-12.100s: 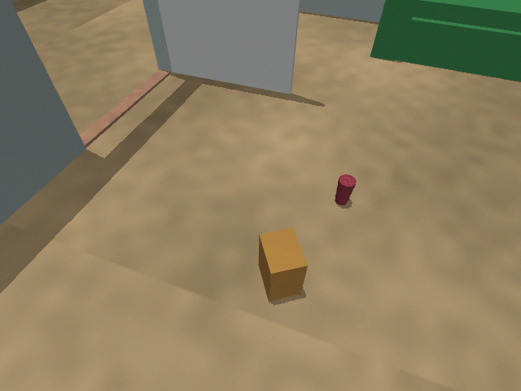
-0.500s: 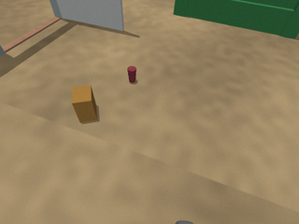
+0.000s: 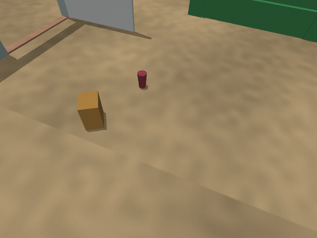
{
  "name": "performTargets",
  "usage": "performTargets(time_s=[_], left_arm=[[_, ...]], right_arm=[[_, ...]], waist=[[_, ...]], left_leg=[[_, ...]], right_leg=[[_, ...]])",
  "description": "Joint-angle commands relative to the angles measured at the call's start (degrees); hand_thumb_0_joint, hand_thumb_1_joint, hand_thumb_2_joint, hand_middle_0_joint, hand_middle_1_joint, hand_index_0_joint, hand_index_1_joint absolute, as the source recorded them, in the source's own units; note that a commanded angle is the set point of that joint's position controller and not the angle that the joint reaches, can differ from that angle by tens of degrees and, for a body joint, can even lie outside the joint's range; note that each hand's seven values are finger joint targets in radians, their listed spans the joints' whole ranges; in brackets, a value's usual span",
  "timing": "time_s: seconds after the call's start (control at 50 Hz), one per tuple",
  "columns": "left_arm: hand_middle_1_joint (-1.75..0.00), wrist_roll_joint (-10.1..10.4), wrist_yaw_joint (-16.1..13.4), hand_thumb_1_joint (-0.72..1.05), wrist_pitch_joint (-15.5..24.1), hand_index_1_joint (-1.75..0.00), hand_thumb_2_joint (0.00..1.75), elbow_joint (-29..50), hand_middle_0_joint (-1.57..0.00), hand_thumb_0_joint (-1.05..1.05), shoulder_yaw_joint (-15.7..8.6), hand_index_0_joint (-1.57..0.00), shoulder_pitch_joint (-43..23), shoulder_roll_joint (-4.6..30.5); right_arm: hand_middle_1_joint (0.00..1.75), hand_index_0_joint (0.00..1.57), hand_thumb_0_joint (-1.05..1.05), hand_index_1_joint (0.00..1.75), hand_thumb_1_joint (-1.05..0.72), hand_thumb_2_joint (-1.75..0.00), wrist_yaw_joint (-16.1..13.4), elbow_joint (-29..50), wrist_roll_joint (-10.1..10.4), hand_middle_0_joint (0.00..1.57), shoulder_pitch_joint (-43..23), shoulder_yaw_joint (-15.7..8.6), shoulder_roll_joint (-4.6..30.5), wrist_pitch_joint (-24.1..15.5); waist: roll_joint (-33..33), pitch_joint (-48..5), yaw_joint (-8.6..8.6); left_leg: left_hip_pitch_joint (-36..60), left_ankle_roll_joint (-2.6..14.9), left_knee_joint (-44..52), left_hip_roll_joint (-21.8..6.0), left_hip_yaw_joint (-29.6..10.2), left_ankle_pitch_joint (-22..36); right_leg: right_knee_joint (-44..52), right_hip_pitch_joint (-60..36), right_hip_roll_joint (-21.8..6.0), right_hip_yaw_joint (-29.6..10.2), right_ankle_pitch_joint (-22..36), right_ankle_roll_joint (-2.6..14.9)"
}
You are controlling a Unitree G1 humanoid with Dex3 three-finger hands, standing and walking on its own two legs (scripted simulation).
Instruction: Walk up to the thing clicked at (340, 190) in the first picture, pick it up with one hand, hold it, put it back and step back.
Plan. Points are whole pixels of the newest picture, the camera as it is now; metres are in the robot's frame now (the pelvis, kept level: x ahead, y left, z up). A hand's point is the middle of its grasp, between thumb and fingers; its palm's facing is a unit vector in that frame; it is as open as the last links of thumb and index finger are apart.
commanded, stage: walk up
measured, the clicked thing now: (142, 80) +1.48 +0.12 -0.69
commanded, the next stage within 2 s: stand in 0.46 s
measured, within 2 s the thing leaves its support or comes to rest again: neither
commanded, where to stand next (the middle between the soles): +0.06 +0.01 m, yaw -3 degrees
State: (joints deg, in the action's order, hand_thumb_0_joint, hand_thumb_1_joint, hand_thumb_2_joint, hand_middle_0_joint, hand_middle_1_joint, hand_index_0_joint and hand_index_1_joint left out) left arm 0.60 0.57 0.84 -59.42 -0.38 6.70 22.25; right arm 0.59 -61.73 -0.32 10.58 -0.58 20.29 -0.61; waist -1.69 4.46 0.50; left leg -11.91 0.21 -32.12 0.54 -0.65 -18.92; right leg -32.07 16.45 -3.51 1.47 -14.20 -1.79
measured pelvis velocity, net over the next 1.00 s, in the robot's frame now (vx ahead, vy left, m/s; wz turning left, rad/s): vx -0.01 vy -0.02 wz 0.00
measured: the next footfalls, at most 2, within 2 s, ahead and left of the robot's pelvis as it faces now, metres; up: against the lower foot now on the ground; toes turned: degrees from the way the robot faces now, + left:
none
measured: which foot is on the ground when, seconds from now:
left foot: down 0.00-1.00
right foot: down 0.00-1.00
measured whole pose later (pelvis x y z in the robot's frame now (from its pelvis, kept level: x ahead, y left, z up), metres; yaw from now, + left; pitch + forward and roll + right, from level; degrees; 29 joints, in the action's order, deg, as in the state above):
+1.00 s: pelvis -0.01 -0.02 +0.02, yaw +0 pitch -3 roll +0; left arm -0.3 0.6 0.6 -65.6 -0.4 4.7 20.3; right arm 1.0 -66.5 -0.4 5.5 -0.8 19.7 0.1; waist 0.0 3.4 0.0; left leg -4.4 -1.8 -18.3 -1.2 -1.2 -10.9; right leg -19.6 9.4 -1.7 2.5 -7.2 -0.3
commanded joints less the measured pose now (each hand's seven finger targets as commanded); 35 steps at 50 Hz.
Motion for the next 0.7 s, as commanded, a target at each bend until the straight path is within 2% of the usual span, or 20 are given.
performTargets(time_s=[0.0,0.04,0.08,0.18,0.22,0.28,0.42,0.44,0.5,0.54,0.6,0.68], left_arm=[[-0.3,0.1,-1.0,0.9,1.3,-0.3,0.9,2.9,-0.2,0.0,-1.9,-0.2,-3.1,11.6],[-0.3,0.0,-1.0,0.9,1.3,-0.3,0.9,1.8,-0.2,0.0,-1.7,-0.2,-3.6,11.2],[-0.3,-0.3,-1.0,0.9,1.3,-0.3,0.9,1.2,-0.2,0.0,-1.7,-0.2,-4.0,11.4],[-0.3,-0.3,-1.1,0.9,1.5,-0.3,0.9,-0.6,-0.2,0.0,-1.8,-0.2,-5.1,11.3],[-0.3,-0.3,-1.1,0.9,1.4,-0.3,0.9,-1.0,-0.2,0.0,-1.6,-0.2,-5.0,11.1],[-0.3,-0.4,-1.0,0.9,1.1,-0.3,0.9,-1.7,-0.2,0.0,-1.5,-0.2,-6.2,10.7],[-0.3,-0.8,-0.9,0.9,1.4,-0.3,0.9,-2.7,-0.2,0.0,-1.6,-0.2,-5.5,10.7],[-0.3,-0.9,-1.1,0.9,1.2,-0.3,0.9,-2.4,-0.2,0.0,-1.6,-0.2,-6.5,10.5],[-0.3,-0.7,-1.1,0.9,1.2,-0.3,0.9,-2.7,-0.2,0.0,-1.6,-0.2,-5.0,10.0],[-0.3,-0.9,-1.2,0.9,1.2,-0.3,0.9,-2.6,-0.2,0.0,-1.8,-0.2,-5.2,9.9],[-0.3,-0.9,-1.1,0.9,1.0,-0.3,0.9,-2.6,-0.2,0.0,-1.8,-0.2,-5.3,10.5],[-0.3,-1.0,-1.1,0.9,1.1,-0.3,0.9,-2.7,-0.2,0.0,-1.9,-0.2,-4.9,10.5]], right_arm=[[0.3,0.2,0.0,0.3,-0.9,-0.9,-1.4,2.6,0.1,0.2,-4.0,-3.1,13.9,-1.7],[0.3,0.2,0.0,0.3,-0.9,-0.9,-1.3,2.2,0.3,0.2,-5.1,-2.9,13.5,-1.5],[0.3,0.2,0.0,0.3,-0.9,-0.9,-1.4,1.9,0.2,0.2,-5.7,-2.9,13.5,-1.3],[0.3,0.2,0.0,0.3,-0.9,-0.9,-1.3,0.5,0.3,0.2,-6.7,-2.8,13.1,-1.2],[0.3,0.2,0.0,0.3,-0.9,-0.9,-1.2,0.5,0.3,0.2,-8.2,-2.7,13.1,-1.2],[0.3,0.2,0.0,0.3,-0.9,-0.9,-1.1,0.0,0.1,0.2,-9.5,-2.7,13.0,-1.0],[0.3,0.2,0.0,0.3,-0.9,-0.9,-0.9,-0.2,0.1,0.2,-11.0,-2.7,12.8,-0.9],[0.3,0.2,0.0,0.3,-0.9,-0.9,-1.0,0.1,0.2,0.2,-11.2,-2.4,11.8,-1.2],[0.3,0.2,0.0,0.3,-0.9,-0.9,-1.0,-0.3,0.3,0.2,-11.3,-2.4,12.3,-1.4],[0.3,0.2,0.0,0.3,-0.9,-0.9,-1.1,-0.3,0.2,0.2,-11.1,-2.6,12.6,-1.4],[0.3,0.2,0.0,0.3,-0.9,-0.9,-1.0,-0.4,0.1,0.2,-11.2,-2.4,11.8,-1.1],[0.3,0.2,0.0,0.3,-0.9,-0.9,-1.0,-0.9,0.1,0.2,-10.5,-2.4,11.6,-1.0]], waist=[[3.5,-8.8,-0.85],[3.2,-7.7,-1.0],[2.1,-8.0,-0.72],[1.3,-9.3,-0.55],[2.0,-8.5,-0.92],[2.4,-6.1,-0.75],[2.3,-6.6,-0.94],[1.2,-6.0,-0.53],[2.1,-7.9,-1.05],[2.4,-9.0,-0.76],[2.3,-8.1,-0.62],[1.7,-7.9,-0.43]], left_leg=[[1.6,2.92,7.9,-6.7,-6.2,18.2],[0.4,2.87,9.3,-6.9,-6.3,15.9],[0.9,2.7,9.7,-6.6,-5.6,16.4],[4.5,1.95,10.2,-6.6,-4.4,21.6],[5.1,1.84,11.2,-6.7,-4.3,20.8],[3.7,1.66,14.1,-6.8,-4.8,16.4],[5.5,1.17,15.5,-6.7,-3.9,16.9],[5.6,0.65,16.1,-7.6,-5.4,22.8],[8.3,0.47,15.5,-7.9,-5.1,25.7],[8.5,0.34,15.4,-7.8,-4.6,26.6],[7.4,0.06,16.7,-7.4,-4.4,21.0],[7.5,0.06,17.0,-7.4,-4.2,19.0]], right_leg=[[4.1,-6.7,-3.9,-3.3,14.0,4.41],[5.4,-7.8,-3.8,-3.3,12.4,3.99],[6.4,-8.7,-4.2,-3.4,14.1,3.88],[7.6,-10.0,-5.1,-3.9,18.3,3.68],[8.6,-9.5,-5.0,-3.7,17.3,3.24],[9.9,-8.7,-4.4,-3.6,12.9,2.75],[12.4,-10.3,-4.5,-3.7,13.9,2.06],[12.0,-10.3,-4.1,-3.9,15.8,2.38],[12.5,-11.4,-4.3,-3.8,17.3,2.38],[12.8,-12.5,-4.3,-3.7,18.6,2.34],[13.7,-12.3,-4.5,-4.1,15.2,2.45],[14.7,-12.2,-4.7,-4.5,14.9,2.52]])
